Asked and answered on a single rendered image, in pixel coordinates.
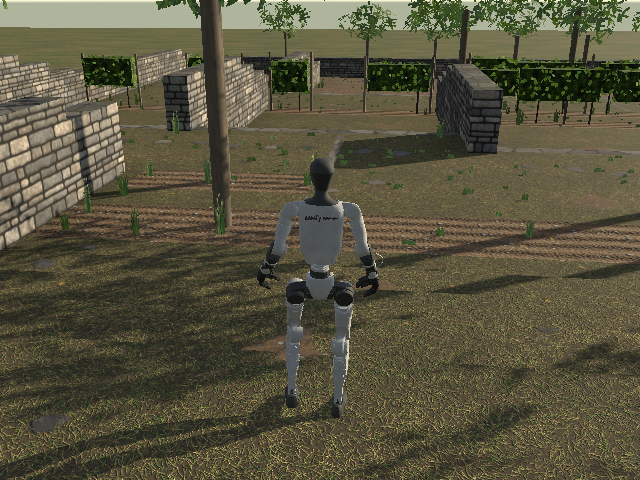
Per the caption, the robot right hand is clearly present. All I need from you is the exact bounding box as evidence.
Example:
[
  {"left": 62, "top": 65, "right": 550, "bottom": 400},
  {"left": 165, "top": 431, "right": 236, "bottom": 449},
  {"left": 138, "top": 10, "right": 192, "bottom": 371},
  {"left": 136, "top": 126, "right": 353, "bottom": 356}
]
[{"left": 356, "top": 275, "right": 380, "bottom": 297}]

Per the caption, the robot left hand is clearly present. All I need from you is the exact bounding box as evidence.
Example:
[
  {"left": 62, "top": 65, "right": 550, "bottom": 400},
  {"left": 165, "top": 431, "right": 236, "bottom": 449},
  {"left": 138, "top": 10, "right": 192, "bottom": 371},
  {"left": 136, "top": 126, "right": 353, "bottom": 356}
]
[{"left": 257, "top": 269, "right": 280, "bottom": 289}]

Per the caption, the left robot upper arm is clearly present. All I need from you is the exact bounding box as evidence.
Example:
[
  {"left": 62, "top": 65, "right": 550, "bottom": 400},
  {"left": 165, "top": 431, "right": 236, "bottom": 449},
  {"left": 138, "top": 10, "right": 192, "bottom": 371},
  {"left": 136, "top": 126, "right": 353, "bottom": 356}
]
[{"left": 271, "top": 201, "right": 301, "bottom": 256}]

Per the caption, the left robot forearm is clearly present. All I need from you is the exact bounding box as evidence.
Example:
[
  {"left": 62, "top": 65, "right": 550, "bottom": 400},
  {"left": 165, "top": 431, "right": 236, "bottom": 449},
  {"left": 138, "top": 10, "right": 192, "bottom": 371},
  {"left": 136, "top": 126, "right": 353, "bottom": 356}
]
[{"left": 260, "top": 240, "right": 281, "bottom": 275}]

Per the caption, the robot torso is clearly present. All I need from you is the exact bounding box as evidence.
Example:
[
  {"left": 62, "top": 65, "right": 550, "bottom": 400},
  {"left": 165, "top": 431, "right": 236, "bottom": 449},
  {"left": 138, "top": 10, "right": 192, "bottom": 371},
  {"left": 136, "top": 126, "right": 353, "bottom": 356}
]
[{"left": 298, "top": 196, "right": 345, "bottom": 300}]

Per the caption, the right robot upper arm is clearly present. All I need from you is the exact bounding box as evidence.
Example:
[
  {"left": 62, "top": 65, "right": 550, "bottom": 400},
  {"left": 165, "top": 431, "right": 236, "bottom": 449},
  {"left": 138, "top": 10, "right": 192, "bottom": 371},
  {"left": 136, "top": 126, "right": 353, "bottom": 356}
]
[{"left": 342, "top": 201, "right": 370, "bottom": 257}]

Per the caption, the right robot thigh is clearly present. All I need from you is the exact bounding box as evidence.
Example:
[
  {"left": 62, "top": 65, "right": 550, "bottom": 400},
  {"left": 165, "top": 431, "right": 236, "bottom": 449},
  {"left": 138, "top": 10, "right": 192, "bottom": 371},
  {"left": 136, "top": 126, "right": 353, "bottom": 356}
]
[{"left": 331, "top": 281, "right": 354, "bottom": 357}]

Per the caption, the right robot forearm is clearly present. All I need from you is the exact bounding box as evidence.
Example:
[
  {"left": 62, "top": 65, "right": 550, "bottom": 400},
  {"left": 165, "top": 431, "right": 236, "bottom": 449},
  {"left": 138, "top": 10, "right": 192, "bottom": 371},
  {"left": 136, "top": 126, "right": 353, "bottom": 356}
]
[{"left": 360, "top": 241, "right": 378, "bottom": 279}]

